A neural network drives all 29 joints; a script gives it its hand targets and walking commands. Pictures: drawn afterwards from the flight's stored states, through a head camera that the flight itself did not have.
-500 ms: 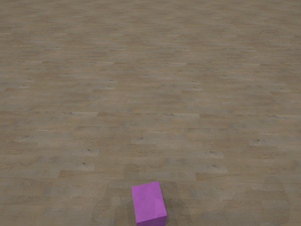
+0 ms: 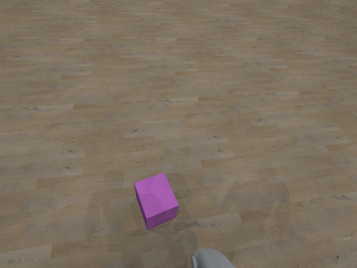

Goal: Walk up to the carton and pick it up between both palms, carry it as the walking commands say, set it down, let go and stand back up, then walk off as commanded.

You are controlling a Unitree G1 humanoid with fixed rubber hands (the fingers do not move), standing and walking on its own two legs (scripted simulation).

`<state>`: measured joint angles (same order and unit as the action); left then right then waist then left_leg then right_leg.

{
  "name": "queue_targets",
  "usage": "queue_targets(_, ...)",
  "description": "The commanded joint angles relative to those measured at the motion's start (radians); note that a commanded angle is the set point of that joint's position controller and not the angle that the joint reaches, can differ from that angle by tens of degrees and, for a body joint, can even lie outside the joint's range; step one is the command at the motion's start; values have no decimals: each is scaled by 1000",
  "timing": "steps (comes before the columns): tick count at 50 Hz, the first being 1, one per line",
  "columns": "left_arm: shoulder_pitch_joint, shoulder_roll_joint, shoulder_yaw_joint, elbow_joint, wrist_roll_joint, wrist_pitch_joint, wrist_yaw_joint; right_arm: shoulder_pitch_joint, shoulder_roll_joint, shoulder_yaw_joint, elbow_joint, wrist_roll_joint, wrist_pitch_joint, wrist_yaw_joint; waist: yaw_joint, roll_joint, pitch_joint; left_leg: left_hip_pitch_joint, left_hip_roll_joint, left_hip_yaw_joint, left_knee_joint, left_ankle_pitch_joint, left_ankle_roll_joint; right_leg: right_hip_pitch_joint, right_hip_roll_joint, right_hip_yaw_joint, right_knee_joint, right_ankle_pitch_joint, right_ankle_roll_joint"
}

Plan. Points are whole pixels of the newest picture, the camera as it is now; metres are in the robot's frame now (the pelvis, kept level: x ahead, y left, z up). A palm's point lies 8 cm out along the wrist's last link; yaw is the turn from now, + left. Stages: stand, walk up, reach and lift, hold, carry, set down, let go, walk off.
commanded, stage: walk off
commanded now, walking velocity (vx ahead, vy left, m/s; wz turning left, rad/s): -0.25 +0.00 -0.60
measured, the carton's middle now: (155, 200) +0.53 +0.07 -0.67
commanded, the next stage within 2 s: stand in 1.04 s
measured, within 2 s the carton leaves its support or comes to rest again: neither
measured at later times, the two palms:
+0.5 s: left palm out of the picture -0.10 +0.24 -0.12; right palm out of the picture -0.23 -0.26 -0.15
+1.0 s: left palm out of the picture -0.18 +0.33 -0.15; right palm out of the picture -0.41 -0.13 -0.09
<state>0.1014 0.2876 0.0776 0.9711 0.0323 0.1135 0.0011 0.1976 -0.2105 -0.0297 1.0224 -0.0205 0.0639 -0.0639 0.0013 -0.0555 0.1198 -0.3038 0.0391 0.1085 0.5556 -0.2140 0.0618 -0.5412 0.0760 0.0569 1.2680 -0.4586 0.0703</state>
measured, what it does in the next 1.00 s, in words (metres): walks backwards, turning right: right foot, then left foot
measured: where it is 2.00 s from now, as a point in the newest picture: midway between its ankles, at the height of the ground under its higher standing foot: outside the picture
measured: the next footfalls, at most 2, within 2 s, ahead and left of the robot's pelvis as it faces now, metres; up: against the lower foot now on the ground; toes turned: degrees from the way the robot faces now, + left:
right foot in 0.26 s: -0.15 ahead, -0.11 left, +0.00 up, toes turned -13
left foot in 0.72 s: -0.25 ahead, +0.18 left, +0.00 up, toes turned -24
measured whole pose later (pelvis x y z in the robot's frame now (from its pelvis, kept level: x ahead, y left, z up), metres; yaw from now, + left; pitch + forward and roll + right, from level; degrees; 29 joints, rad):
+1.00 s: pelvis -0.36 +0.13 +0.01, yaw -34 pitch -1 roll -2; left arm 0.23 0.28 0.13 0.93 0.02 0.11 -0.03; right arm 0.16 -0.16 -0.05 0.92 -0.02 0.05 -0.05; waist 0.04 -0.08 0.07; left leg -0.25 0.09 0.14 0.50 -0.24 0.02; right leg -0.43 0.02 0.07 1.16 -0.41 0.10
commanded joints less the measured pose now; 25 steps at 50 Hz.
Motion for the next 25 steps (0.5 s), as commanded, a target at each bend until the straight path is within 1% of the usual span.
queue_targets(1, 74, 72, 33, -48, -10, -1, -2, -60, -205, -43, -112, -9, -28, -13, 29, 203, -188, 164, 210, -180, -216, 240, 89, 21, -35, -11, -3, 46, 29)
queue_targets(2, 50, 80, 35, -55, -10, -4, -1, -31, -206, -46, -104, -7, -32, -13, 8, 195, -191, 223, 218, -202, -220, 190, 92, 8, -38, -12, -67, 43, 34)
queue_targets(3, 22, 68, 32, -68, -13, -3, 0, 2, -204, -50, -101, -6, -36, -11, -16, 219, -199, 251, 232, -218, -229, 140, 95, 15, -48, -24, -135, 24, 37)
queue_targets(5, 1, 56, 29, -83, -15, 1, -3, 46, -209, -58, -81, -4, -32, -17, -42, 261, -202, 284, 257, -241, -255, 19, 101, 55, -60, -47, -262, -42, 45)
queue_targets(6, 3, 54, 26, -86, -19, 4, -5, 43, -199, -58, -76, -9, -29, -18, -42, 276, -193, 276, 272, -247, -260, 4, 110, 82, -67, -55, -330, -97, 42)
queue_targets(7, 4, 48, 22, -89, -23, 4, -10, 58, -203, -61, -73, -10, -29, -18, -48, 287, -202, 286, 288, -230, -264, 26, 117, 124, -78, -63, -414, -136, 25)
queue_targets(8, 39, 47, 24, -78, -26, 5, -10, 68, -211, -67, -70, -13, -25, -18, -43, 308, -208, 275, 289, -211, -271, 20, 114, 175, -77, -71, -492, -160, 10)
queue_targets(9, 82, 49, 25, -65, -27, 5, -16, 58, -213, -69, -70, -13, -21, -20, -28, 310, -197, 232, 291, -191, -281, 23, 104, 225, -84, -79, -543, -130, -2)
queue_targets(10, 126, 51, 26, -47, -31, 7, -23, 62, -222, -75, -72, -14, -17, -20, -24, 289, -208, 203, 303, -184, -295, -23, 94, 282, -78, -98, -597, -117, -17)
queue_targets(11, 169, 60, 30, -34, -31, 6, -28, 53, -232, -81, -75, -13, -10, -24, -10, 282, -198, 153, 303, -166, -296, -54, 80, 331, -83, -110, -652, -83, -34)
queue_targets(12, 224, 53, 29, -16, -30, 2, -36, 34, -244, -84, -79, -8, -4, -25, 19, 259, -197, 90, 294, -132, -271, -92, 46, 405, -96, -110, -758, 2, -56)
queue_targets(13, 281, 58, 32, 3, -22, -6, -41, 29, -231, -85, -81, -1, 1, -26, 38, 158, -195, 6, 271, -77, -198, -149, 1, 484, -120, -76, -858, 75, -78)
queue_targets(14, 263, 70, 31, -3, -4, -11, -41, 47, -194, -77, -88, 8, 5, -21, 31, -37, -126, -108, 190, 14, -71, -263, -60, 442, -206, 57, -1004, 25, -92)
queue_targets(15, 200, 161, 43, -62, 9, -19, -37, -33, -148, -65, -136, 10, 5, -17, 75, -356, -42, -340, 16, 88, 218, -358, -124, 274, -495, 472, -1140, -46, -180)
queue_targets(16, 138, 232, 75, -80, 17, -27, -9, -200, -191, -78, -177, -19, 8, -16, 120, -327, 62, -219, 33, -138, 467, -377, -112, -44, -530, 500, -1180, -20, -298)
queue_targets(17, 70, 145, 43, -85, 9, -35, 6, -169, -190, -76, -164, -14, 16, 3, 54, -210, 78, -124, 43, -173, 615, -306, -98, -135, -455, 368, -1125, -68, -277)
queue_targets(18, -6, 90, 7, -109, -15, -34, 12, -101, -151, -68, -129, -1, 30, 29, -6, -157, 67, -129, 19, -122, 676, -242, -97, -158, -355, 236, -1095, -139, -210)
queue_targets(19, -103, 149, 16, -153, -8, -30, 21, -37, -113, -69, -104, 8, 34, 36, -52, -176, 33, -140, -11, -112, 704, -200, -110, -125, -316, 179, -1080, -67, -186)
queue_targets(20, -148, 172, 27, -176, -4, -34, 25, 5, -114, -72, -89, 8, 31, 40, -81, -164, 15, -154, -15, -109, 698, -152, -117, -79, -293, 154, -1064, 21, -165)
queue_targets(21, -94, 159, 32, -170, -2, -37, 21, -3, -112, -67, -90, 4, 29, 37, -46, -134, 11, -172, -22, -96, 702, -137, -120, -26, -292, 196, -1064, 51, -158)
queue_targets(22, -44, 141, 33, -157, -7, -38, 15, -14, -117, -66, -94, -3, 22, 34, -18, -123, 14, -190, -20, -110, 685, -150, -119, 16, -281, 228, -1038, 93, -158)
queue_targets(23, 12, 125, 34, -138, -2, -40, 14, -22, -129, -72, -101, -10, 14, 32, 13, -127, -5, -224, -15, -122, 651, -161, -125, 105, -281, 272, -1022, 142, -169)
queue_targets(24, 50, 110, 31, -118, -5, -47, 15, -27, -125, -73, -107, -10, 8, 31, 21, -125, -21, -260, -14, -134, 607, -169, -136, 197, -286, 288, -1005, 220, -185)
queue_targets(25, 86, 116, 36, -102, -5, -52, 18, -15, -121, -74, -110, -7, 1, 28, 22, -132, -40, -288, -15, -141, 546, -172, -146, 284, -280, 303, -987, 265, -188)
